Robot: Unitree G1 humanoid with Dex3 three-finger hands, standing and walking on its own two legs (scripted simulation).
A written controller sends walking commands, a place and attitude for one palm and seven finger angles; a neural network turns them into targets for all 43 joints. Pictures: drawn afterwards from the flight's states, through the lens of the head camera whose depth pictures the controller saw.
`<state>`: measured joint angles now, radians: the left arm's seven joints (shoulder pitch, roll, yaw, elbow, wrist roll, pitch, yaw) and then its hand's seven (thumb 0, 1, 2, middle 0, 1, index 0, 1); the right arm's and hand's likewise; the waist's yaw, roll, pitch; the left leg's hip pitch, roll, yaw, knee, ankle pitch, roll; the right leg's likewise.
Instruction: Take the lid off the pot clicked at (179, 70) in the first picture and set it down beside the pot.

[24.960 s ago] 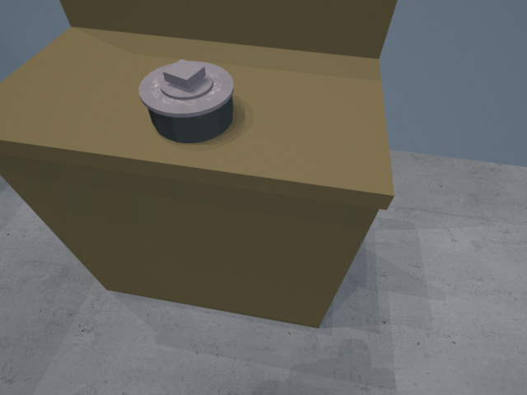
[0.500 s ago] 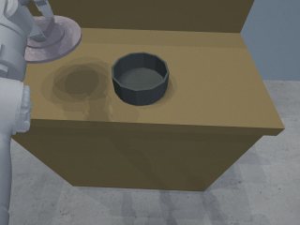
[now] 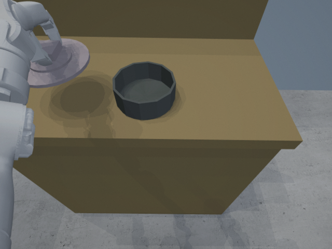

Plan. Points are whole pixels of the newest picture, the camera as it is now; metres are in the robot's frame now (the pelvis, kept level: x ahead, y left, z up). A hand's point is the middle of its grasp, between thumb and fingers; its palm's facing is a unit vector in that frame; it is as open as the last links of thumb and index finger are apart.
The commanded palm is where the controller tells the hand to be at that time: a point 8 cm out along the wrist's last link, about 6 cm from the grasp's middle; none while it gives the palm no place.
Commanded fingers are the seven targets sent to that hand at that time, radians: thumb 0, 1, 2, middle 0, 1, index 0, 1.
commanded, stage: lower the lid onto the table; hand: left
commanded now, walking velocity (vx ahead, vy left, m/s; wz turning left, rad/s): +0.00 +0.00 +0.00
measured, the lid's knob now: (45, 50) +0.51 +0.25 +0.21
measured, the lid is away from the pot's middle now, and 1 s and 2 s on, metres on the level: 0.21 0.23 0.23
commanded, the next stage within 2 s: open the fingers wide in 1.58 s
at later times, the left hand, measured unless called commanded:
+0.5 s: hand (43, 61) +0.49 +0.25 +0.20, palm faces -0.38 -0.18 -0.91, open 8.8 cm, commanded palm +0.50 +0.25 +0.28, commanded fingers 0.00 0.56 1.04 -0.70 -1.08 -0.69 -1.07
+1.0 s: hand (45, 76) +0.48 +0.26 +0.17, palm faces -0.43 -0.13 -0.89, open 8.8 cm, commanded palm +0.50 +0.25 +0.24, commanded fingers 0.00 0.56 1.04 -0.70 -1.08 -0.69 -1.07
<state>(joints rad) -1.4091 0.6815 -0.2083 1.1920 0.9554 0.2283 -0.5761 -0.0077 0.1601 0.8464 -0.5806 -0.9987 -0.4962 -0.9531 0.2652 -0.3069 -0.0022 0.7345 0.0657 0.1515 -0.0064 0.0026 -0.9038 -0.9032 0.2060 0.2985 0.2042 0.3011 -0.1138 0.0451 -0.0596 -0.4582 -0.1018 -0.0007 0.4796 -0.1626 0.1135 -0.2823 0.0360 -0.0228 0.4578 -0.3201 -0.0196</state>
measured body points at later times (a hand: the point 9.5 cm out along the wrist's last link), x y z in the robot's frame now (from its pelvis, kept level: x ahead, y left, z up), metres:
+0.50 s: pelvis +0.00 +0.00 +0.00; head +0.06 +0.01 +0.44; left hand +0.50 +0.26 +0.25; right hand +0.03 -0.29 -0.13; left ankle +0.04 +0.04 -0.73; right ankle -0.06 -0.11 -0.73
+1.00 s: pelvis -0.01 +0.02 -0.01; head +0.06 +0.03 +0.44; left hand +0.50 +0.26 +0.22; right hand +0.01 -0.27 -0.13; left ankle +0.04 +0.04 -0.73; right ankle -0.06 -0.11 -0.73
